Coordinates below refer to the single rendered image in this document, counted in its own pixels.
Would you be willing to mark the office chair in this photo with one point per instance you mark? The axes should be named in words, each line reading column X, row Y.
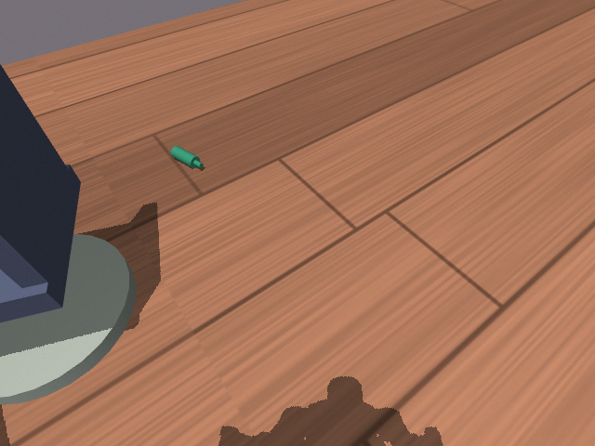
column 65, row 299

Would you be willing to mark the bottle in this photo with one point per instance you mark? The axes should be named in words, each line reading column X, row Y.
column 186, row 157

